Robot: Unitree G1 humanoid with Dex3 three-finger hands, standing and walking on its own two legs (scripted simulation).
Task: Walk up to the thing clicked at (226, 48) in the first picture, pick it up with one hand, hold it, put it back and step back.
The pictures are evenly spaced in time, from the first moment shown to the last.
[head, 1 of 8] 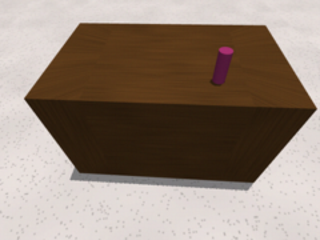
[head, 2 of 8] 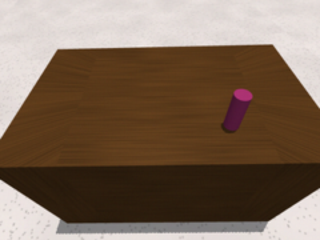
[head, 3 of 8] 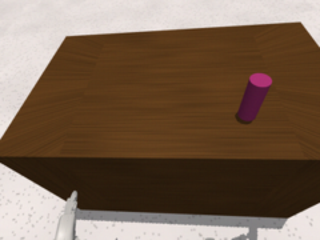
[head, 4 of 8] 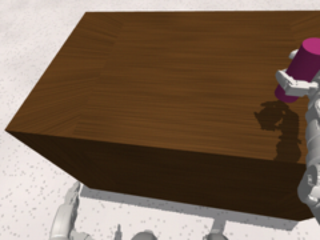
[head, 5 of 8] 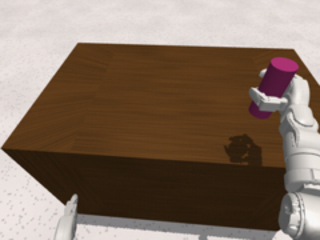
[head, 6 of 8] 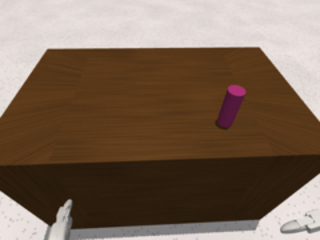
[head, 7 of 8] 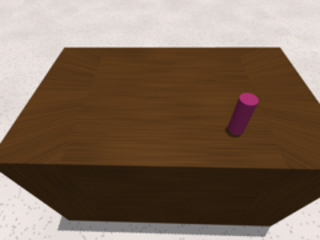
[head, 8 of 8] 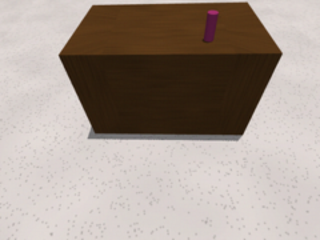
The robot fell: no
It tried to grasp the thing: yes
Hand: right
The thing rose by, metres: 0.25
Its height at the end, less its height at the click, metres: +0.00
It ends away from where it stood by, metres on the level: 0.00
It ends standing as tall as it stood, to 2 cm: yes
